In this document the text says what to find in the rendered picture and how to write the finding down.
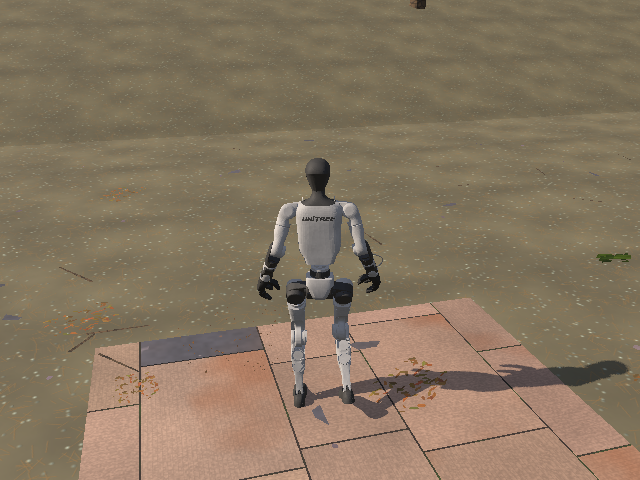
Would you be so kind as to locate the robot right shin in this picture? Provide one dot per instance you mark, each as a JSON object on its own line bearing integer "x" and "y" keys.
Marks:
{"x": 343, "y": 351}

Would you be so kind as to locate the robot left upper arm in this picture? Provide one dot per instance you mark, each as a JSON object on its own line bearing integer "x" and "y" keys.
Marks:
{"x": 287, "y": 211}

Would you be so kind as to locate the robot right hand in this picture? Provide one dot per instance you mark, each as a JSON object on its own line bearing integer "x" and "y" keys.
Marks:
{"x": 375, "y": 280}

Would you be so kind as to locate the robot shin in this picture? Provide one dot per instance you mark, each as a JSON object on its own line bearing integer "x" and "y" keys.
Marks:
{"x": 343, "y": 351}
{"x": 298, "y": 362}

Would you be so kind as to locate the robot left shin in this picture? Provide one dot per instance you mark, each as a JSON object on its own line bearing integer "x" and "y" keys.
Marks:
{"x": 298, "y": 362}

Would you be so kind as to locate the robot right forearm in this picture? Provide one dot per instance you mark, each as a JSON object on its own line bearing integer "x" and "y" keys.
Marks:
{"x": 368, "y": 262}

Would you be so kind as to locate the robot left forearm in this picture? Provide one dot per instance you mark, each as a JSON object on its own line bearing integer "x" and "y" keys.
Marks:
{"x": 269, "y": 266}

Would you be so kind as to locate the robot left hand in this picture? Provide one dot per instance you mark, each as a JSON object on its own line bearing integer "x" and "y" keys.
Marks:
{"x": 268, "y": 285}

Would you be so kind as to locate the robot right upper arm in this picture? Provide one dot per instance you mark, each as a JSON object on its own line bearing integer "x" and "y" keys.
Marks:
{"x": 350, "y": 211}

